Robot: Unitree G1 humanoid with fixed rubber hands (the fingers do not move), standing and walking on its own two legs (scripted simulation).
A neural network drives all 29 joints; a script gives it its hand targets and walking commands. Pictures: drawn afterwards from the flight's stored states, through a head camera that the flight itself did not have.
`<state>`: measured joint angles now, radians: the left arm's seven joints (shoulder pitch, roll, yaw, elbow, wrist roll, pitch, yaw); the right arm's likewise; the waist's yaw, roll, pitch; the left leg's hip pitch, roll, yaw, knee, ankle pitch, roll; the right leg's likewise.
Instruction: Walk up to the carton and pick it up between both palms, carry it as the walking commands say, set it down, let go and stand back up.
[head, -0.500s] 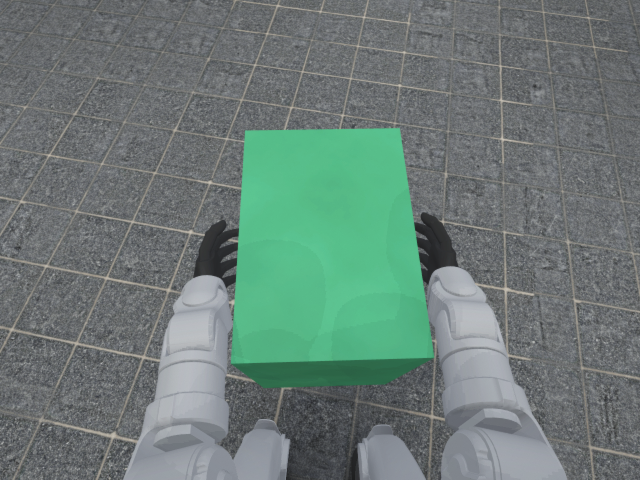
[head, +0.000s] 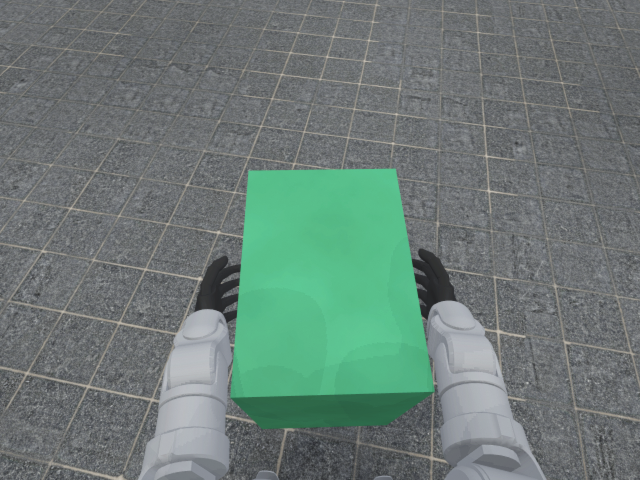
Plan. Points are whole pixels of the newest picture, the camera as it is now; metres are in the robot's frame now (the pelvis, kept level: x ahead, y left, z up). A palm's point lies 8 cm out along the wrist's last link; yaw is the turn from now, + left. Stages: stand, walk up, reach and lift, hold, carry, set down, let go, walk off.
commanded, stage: reach and lift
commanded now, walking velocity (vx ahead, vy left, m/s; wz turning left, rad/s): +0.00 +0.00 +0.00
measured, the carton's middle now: (323, 309) +0.39 +0.01 -0.09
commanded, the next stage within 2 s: hold in 1.96 s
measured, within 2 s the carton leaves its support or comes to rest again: neither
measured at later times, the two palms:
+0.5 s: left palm (195, 312) +0.32 +0.16 +0.05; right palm (457, 303) +0.34 -0.14 +0.05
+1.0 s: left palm (184, 312) +0.30 +0.16 +0.09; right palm (475, 304) +0.32 -0.14 +0.09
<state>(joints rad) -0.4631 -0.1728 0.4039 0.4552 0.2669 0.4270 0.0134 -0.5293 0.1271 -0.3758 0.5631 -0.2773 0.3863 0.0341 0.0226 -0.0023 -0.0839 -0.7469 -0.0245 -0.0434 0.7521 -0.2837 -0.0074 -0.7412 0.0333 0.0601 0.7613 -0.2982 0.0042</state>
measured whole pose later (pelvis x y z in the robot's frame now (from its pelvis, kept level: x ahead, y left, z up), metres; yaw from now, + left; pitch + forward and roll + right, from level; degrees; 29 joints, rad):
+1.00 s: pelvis +0.02 +0.00 +0.04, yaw +0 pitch -9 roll +0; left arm -0.30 -0.16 0.26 0.28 0.24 0.75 0.02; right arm -0.34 0.14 -0.26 0.34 -0.25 0.71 0.02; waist 0.02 0.00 0.03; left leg -0.05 -0.01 -0.06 0.39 -0.19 -0.01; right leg -0.04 0.03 0.06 0.40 -0.21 0.00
